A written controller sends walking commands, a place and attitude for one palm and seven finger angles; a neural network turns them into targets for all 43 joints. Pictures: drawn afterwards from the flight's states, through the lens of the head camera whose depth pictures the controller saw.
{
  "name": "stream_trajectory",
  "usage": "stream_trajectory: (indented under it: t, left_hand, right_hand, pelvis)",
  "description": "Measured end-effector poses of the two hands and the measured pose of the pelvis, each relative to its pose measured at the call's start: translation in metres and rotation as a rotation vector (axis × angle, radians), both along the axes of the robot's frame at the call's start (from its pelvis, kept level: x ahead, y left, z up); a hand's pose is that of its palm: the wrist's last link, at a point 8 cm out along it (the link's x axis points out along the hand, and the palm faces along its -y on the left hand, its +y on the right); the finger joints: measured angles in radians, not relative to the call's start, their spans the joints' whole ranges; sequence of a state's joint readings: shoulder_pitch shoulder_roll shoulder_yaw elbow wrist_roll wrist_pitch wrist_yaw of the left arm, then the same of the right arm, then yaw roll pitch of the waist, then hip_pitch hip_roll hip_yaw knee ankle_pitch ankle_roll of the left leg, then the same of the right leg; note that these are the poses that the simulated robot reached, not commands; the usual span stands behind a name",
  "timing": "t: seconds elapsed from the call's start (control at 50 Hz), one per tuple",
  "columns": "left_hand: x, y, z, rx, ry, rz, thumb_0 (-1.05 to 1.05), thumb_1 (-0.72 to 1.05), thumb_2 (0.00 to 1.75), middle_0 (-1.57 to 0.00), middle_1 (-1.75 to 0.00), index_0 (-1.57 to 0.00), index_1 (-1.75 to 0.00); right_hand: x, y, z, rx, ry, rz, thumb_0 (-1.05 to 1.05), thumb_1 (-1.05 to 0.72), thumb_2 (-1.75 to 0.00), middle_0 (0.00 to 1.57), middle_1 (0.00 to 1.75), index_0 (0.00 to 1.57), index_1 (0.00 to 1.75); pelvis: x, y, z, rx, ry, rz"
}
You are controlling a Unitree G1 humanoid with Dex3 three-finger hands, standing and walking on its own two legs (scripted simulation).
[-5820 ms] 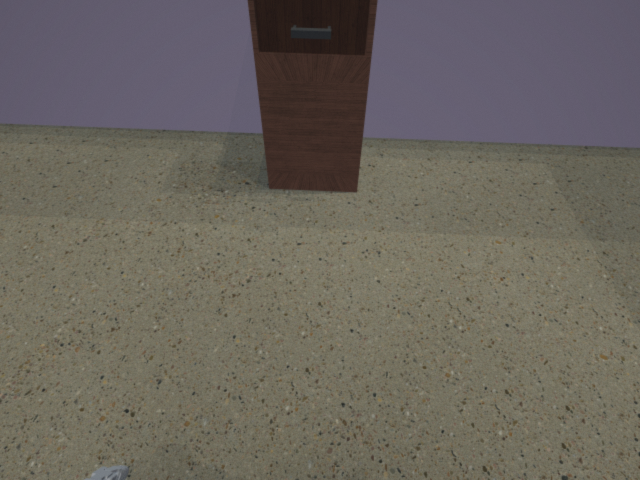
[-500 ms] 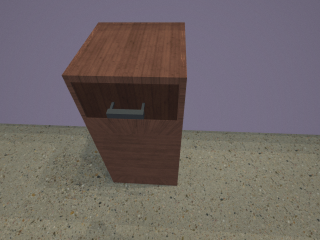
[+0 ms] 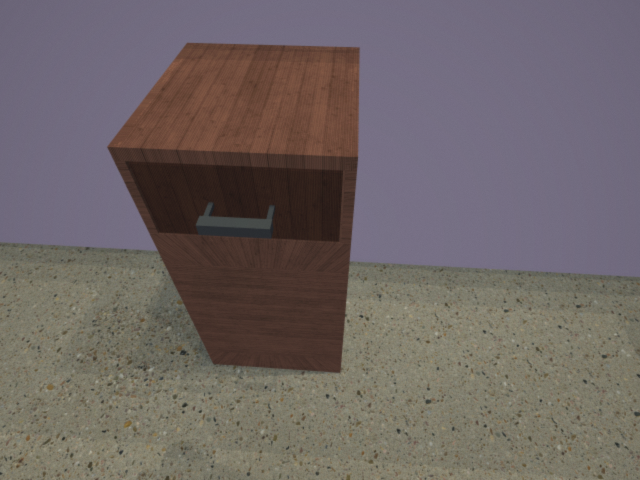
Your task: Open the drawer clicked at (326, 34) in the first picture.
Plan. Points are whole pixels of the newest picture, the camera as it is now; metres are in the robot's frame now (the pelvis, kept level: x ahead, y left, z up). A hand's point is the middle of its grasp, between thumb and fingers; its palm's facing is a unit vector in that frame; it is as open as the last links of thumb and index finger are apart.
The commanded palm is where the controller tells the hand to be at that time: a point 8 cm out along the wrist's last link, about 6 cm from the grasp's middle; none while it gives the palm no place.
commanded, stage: come to a stop and stand still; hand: left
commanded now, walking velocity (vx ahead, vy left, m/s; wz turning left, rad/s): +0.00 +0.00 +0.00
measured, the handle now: (238, 218) +0.56 +0.18 -0.03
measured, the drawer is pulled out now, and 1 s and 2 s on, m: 0.00 0.00 0.00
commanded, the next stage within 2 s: look again from close up in 0.82 s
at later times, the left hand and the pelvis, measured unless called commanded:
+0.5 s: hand out of the picture +0.00 +0.15 -0.18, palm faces +0.05 -0.98 -0.19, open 7.4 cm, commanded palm none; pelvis +0.03 -0.01 +0.00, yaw +0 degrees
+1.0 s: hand out of the picture +0.02 +0.16 -0.18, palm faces +0.02 -0.98 -0.21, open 7.4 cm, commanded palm none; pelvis +0.04 +0.00 +0.00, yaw -1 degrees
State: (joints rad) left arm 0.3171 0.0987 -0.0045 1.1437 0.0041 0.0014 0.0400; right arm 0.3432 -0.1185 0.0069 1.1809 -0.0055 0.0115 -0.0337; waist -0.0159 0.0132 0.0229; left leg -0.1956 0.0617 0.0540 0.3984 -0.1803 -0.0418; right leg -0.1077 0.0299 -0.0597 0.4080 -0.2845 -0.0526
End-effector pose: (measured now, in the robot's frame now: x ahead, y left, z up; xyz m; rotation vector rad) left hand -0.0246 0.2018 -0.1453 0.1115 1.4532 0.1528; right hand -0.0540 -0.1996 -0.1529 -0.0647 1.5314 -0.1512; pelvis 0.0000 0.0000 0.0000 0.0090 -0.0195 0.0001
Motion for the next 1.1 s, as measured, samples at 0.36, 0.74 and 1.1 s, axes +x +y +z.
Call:
stream_trajectory:
  t: [0.36,0.74,1.1]
  left_hand:
    - [0.016,-0.006,0.000,0.014,-0.001,0.017,0.00,0.91,0.90,-0.20,-0.29,-0.20,-0.30]
    - [0.039,-0.004,0.000,0.035,-0.011,0.015,0.00,0.91,0.90,-0.20,-0.29,-0.20,-0.30]
    - [0.044,0.021,-0.010,0.028,-0.048,-0.064,0.00,0.91,0.90,-0.20,-0.30,-0.20,-0.30]
  right_hand:
    - [0.061,-0.018,-0.003,-0.023,-0.089,0.041,0.01,-0.92,-0.90,0.20,0.30,0.20,0.29]
    - [0.086,-0.029,-0.003,-0.039,-0.095,0.055,0.00,-0.92,-0.90,0.19,0.30,0.20,0.29]
    - [0.104,-0.019,-0.001,-0.081,-0.230,0.027,0.01,-0.92,-0.90,0.19,0.30,0.20,0.29]
  pelvis:
    - [0.022,-0.008,-0.001,0.006,0.009,0.003]
    - [0.039,-0.015,-0.003,0.008,0.009,0.005]
    - [0.032,0.011,-0.013,-0.019,0.022,-0.023]
